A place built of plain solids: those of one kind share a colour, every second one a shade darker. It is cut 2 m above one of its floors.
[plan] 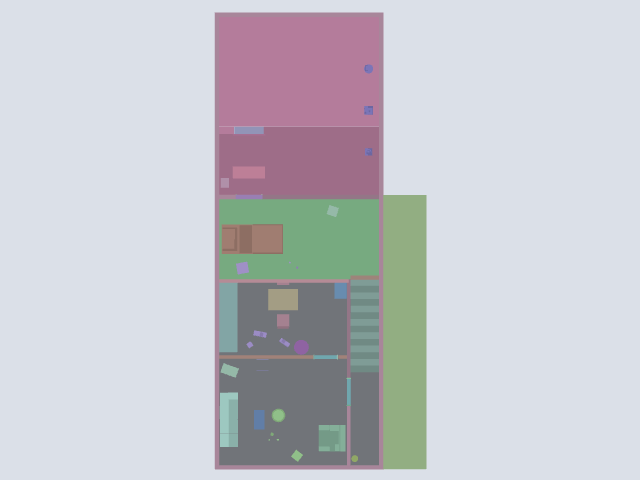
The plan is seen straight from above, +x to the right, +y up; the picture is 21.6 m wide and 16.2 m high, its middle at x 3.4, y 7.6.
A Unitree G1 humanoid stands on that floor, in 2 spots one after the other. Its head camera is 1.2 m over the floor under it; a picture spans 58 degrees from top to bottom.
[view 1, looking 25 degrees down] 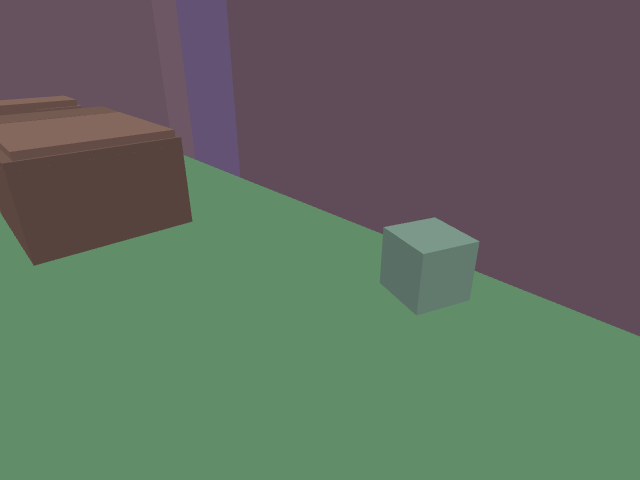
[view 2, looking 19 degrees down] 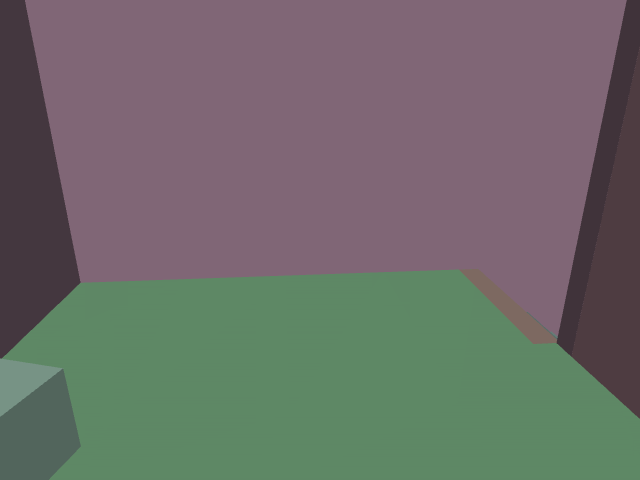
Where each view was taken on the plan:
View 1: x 4.91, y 6.88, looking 138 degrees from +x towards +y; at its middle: upper_floor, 2.84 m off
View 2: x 2.65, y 7.63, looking -5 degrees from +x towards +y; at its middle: wall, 2.91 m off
